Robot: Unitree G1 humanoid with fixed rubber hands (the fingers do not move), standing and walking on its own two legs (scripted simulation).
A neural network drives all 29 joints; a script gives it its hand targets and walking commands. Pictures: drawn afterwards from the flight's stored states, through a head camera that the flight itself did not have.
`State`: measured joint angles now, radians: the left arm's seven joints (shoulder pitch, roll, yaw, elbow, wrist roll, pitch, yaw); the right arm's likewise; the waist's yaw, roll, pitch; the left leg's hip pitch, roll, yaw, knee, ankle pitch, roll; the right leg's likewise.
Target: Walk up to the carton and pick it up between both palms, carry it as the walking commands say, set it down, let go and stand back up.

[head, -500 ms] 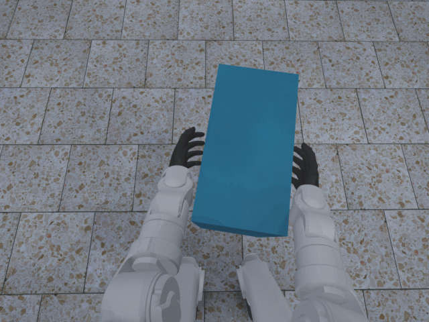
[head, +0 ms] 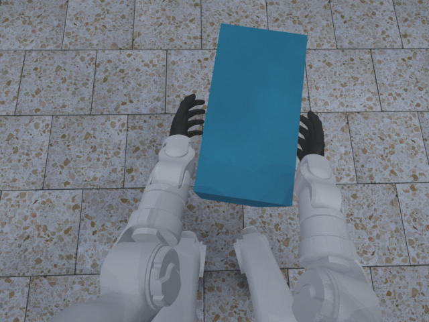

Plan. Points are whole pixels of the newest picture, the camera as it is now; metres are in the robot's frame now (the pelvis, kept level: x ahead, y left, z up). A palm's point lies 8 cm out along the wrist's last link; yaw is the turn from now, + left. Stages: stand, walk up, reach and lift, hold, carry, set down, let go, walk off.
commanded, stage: set down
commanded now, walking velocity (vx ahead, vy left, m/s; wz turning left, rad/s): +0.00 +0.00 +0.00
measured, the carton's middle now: (244, 133) +0.47 -0.08 -0.15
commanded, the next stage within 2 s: none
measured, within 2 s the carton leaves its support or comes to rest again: neither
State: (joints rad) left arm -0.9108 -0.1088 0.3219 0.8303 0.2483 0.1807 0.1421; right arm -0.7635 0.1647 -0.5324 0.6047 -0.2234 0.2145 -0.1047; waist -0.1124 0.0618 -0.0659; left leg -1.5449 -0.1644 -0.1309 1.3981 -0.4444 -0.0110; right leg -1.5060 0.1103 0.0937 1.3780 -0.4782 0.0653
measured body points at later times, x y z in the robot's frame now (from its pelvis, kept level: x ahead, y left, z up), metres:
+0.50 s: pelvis -0.02 +0.00 -0.07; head +0.26 -0.01 +0.28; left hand +0.50 +0.04 -0.17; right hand +0.43 -0.20 -0.18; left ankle +0.08 +0.10 -0.57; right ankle +0.07 -0.14 -0.57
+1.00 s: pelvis -0.03 +0.00 -0.14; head +0.30 -0.02 +0.17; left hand +0.53 +0.03 -0.25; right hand +0.46 -0.21 -0.26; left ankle +0.08 +0.10 -0.57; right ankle +0.07 -0.14 -0.57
